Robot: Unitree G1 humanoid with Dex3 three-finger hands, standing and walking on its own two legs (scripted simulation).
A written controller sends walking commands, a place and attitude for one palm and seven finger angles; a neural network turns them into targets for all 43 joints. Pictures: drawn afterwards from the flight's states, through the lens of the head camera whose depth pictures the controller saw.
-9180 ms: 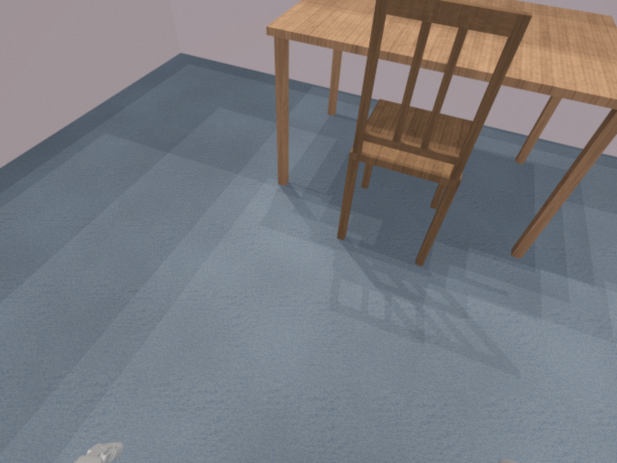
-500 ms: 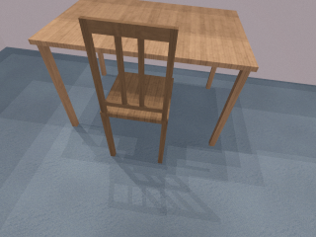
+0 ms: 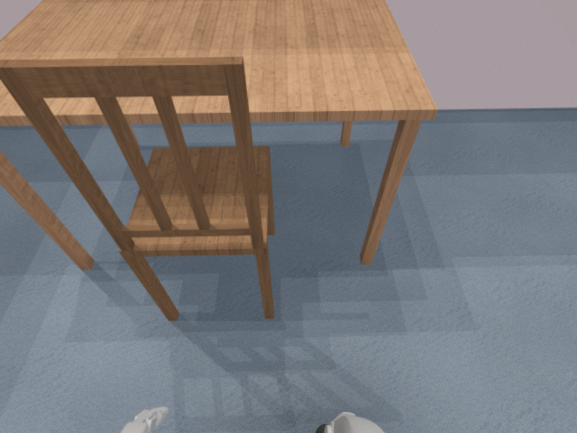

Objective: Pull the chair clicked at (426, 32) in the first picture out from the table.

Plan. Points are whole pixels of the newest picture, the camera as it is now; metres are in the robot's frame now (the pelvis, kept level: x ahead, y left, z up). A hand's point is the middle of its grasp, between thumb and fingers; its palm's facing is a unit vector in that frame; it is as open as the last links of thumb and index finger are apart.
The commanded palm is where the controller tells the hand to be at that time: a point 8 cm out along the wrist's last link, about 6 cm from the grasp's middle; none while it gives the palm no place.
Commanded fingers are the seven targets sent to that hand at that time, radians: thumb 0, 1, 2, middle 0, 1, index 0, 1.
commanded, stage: take the last steps up to it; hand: left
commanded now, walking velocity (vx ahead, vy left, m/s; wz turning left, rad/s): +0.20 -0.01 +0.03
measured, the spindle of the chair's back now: (141, 173) +0.58 +0.31 -0.02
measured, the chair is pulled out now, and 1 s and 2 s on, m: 0.00 0.00 0.00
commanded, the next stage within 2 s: come to a stop and stand still in 0.16 s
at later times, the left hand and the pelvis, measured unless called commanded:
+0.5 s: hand out of the picture +0.11 +0.17 -0.16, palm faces +0.08 -0.99 -0.14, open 7.3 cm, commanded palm none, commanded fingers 0.00 0.90 0.90 -0.20 -0.30 -0.20 -0.30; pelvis +0.13 +0.01 +0.02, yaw +0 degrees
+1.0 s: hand out of the picture +0.12 +0.15 -0.14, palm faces +0.02 -0.97 -0.24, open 7.3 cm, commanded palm none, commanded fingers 0.00 0.90 0.90 -0.20 -0.30 -0.20 -0.30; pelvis +0.08 -0.04 +0.02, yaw -1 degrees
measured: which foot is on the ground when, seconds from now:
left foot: up 0.00-0.38, down 0.40-0.76, up 0.78-1.00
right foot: down 0.00-1.00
